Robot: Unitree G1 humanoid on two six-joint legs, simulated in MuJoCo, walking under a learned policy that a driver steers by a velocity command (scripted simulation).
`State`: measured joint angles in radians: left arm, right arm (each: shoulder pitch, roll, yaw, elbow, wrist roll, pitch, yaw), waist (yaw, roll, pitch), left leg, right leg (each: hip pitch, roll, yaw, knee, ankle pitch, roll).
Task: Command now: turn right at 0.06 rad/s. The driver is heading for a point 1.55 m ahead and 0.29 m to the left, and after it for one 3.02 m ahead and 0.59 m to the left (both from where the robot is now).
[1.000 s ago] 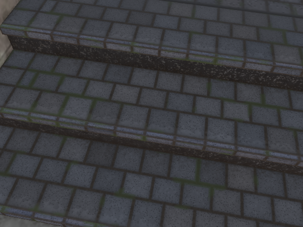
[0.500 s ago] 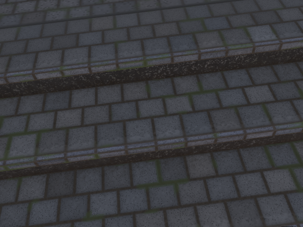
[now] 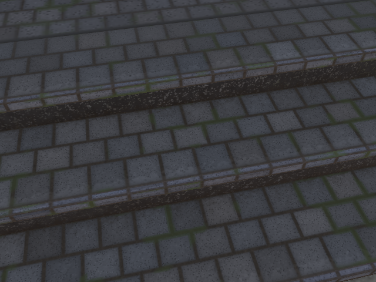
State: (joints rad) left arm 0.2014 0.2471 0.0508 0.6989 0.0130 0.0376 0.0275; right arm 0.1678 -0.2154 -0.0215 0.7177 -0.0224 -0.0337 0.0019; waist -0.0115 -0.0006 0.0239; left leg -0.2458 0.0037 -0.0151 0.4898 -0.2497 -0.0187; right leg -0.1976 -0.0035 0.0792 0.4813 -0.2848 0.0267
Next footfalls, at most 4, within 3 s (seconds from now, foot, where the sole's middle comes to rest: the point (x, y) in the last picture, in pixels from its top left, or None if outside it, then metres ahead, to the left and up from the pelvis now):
1.82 right None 0.31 -0.12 -0.77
2.24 left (173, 264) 0.50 0.08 -0.63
2.72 right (193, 143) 0.88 0.01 -0.48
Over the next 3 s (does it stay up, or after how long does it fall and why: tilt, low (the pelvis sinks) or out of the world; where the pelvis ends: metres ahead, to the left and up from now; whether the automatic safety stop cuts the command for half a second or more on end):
stays up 0.80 0.07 0.28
